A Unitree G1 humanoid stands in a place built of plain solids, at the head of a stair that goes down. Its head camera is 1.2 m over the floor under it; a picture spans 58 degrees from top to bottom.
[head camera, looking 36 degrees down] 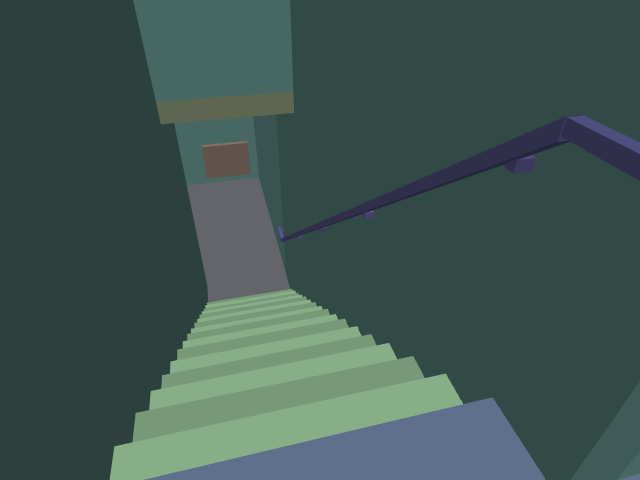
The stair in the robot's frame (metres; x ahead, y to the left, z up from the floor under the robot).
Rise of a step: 0.19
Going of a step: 0.24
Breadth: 1.20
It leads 14 degrees to the left of straight ahead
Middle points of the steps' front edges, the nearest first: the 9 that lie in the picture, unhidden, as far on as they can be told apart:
0.67 0.04 0.00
0.90 0.10 -0.20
1.14 0.16 -0.39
1.38 0.22 -0.58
1.61 0.27 -0.77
1.85 0.33 -0.96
2.11 0.40 -1.15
2.34 0.45 -1.34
2.58 0.51 -1.53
